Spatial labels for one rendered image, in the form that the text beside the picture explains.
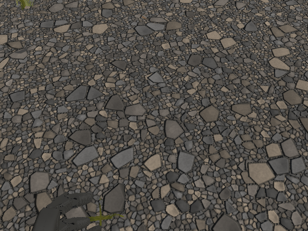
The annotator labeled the robot left hand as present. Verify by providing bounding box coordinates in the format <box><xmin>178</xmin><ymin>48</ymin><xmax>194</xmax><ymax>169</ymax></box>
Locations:
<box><xmin>32</xmin><ymin>192</ymin><xmax>102</xmax><ymax>231</ymax></box>

